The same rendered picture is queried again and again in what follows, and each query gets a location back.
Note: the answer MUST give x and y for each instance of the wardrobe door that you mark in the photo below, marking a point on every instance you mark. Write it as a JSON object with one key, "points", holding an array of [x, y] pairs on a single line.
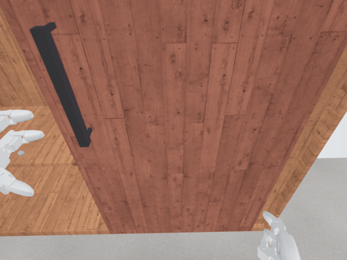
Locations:
{"points": [[326, 99], [195, 105]]}

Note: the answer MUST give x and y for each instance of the right robot hand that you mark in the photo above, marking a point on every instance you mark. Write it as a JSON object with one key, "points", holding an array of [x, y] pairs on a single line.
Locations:
{"points": [[283, 244]]}

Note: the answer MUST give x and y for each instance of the left robot hand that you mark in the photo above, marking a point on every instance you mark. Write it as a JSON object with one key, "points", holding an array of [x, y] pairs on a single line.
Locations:
{"points": [[10, 143]]}

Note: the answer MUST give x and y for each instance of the handle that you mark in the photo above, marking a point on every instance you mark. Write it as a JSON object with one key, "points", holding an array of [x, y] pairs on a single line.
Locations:
{"points": [[50, 56]]}

